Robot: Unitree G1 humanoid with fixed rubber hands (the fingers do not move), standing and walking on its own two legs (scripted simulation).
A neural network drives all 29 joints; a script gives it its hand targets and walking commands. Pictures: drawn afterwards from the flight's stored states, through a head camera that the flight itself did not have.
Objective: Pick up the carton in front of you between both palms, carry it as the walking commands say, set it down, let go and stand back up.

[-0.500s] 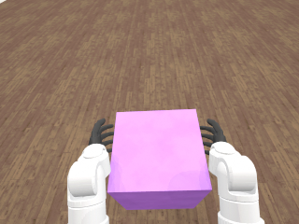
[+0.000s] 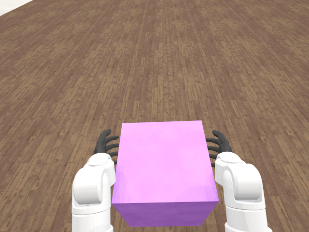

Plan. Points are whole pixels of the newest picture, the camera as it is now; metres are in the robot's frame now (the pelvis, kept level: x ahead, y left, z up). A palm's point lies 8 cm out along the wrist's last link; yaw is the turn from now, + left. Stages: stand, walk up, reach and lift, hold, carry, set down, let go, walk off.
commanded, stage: carry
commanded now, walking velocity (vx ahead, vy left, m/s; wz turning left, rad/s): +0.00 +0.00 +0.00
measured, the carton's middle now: (163, 177) +0.28 +0.00 -0.01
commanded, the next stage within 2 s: hold in 0.90 s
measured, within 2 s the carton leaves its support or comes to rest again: neither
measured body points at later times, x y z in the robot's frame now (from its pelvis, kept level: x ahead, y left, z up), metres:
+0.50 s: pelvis -0.04 +0.01 +0.00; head -0.06 +0.00 +0.45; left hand +0.26 +0.16 +0.05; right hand +0.25 -0.14 +0.04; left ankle -0.08 +0.11 -0.73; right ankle +0.02 -0.10 -0.73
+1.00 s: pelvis -0.05 +0.01 +0.01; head -0.06 +0.00 +0.46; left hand +0.25 +0.17 +0.04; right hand +0.25 -0.14 +0.03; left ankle -0.09 +0.12 -0.73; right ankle +0.02 -0.12 -0.73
